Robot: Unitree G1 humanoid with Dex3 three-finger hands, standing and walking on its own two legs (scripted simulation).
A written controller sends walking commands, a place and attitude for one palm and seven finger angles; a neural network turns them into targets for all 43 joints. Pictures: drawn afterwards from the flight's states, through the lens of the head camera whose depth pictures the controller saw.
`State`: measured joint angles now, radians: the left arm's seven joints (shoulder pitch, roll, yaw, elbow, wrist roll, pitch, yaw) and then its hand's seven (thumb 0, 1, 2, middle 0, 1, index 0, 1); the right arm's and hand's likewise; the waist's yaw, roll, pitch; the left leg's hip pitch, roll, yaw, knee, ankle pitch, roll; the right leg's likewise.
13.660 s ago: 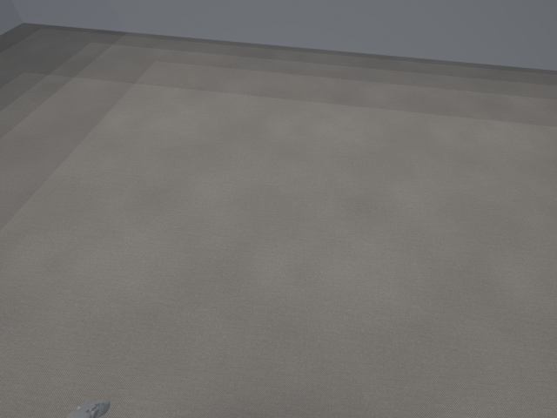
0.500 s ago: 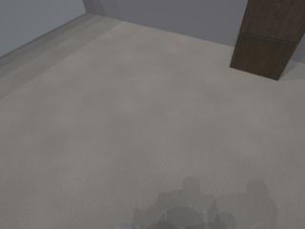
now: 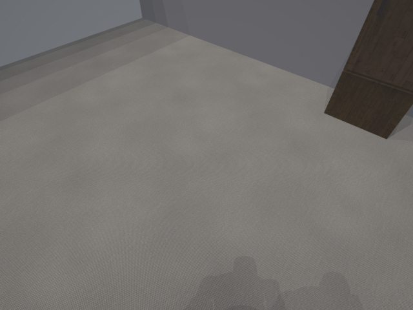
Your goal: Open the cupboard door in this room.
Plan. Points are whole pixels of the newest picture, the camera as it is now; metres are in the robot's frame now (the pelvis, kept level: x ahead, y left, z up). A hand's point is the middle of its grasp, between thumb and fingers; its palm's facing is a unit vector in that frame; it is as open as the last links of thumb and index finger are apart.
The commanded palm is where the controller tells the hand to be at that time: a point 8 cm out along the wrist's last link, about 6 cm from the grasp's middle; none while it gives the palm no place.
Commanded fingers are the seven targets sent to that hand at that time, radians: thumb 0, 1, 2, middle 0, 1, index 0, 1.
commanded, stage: turn or walk to find it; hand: left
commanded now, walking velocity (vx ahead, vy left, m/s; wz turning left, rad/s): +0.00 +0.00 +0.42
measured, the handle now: (385, 1) +1.67 -0.84 +0.06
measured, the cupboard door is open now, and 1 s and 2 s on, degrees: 0 0 0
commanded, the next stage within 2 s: stand and wait in 0.06 s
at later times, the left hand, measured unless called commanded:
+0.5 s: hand out of the picture -0.01 +0.16 -0.17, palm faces +0.05 -0.98 -0.19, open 7.3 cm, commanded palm none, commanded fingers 0.00 0.90 0.90 -0.20 -0.30 -0.20 -0.30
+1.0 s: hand out of the picture -0.01 +0.19 -0.18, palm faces +0.17 -0.96 -0.22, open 7.4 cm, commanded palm none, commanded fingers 0.00 0.90 0.90 -0.20 -0.30 -0.20 -0.30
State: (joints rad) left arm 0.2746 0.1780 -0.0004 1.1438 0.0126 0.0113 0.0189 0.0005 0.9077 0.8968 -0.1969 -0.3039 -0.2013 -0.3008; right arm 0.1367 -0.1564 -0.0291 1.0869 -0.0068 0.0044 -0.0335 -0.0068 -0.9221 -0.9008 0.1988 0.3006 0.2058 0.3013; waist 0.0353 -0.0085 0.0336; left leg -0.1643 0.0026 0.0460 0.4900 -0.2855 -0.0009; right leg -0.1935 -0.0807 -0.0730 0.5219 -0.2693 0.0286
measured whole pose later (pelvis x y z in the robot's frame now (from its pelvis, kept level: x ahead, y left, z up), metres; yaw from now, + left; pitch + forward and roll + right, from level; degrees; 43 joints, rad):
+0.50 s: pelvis -0.01 -0.01 +0.01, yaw +1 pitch -2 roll +0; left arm 0.25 0.16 0.00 1.14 0.00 0.00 0.02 0.00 0.91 0.90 -0.20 -0.30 -0.20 -0.30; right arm 0.31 -0.13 -0.01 1.16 -0.01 0.01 -0.03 0.00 -0.91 -0.90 0.20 0.30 0.20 0.30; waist 0.00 0.00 0.04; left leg -0.17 0.02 0.02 0.44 -0.23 -0.02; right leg -0.18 -0.06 -0.11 0.45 -0.23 0.01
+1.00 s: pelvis -0.02 -0.01 -0.01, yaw +8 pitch +1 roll +0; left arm 0.21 0.20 0.06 1.03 0.01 0.04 0.02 0.00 0.91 0.90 -0.20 -0.30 -0.20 -0.30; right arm 0.25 -0.15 -0.05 1.01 -0.03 0.02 -0.02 0.00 -0.90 -0.90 0.20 0.30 0.20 0.30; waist -0.01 -0.02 0.05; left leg -0.36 -0.03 -0.08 0.61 -0.28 0.00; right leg -0.35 -0.07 -0.11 0.74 -0.42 0.03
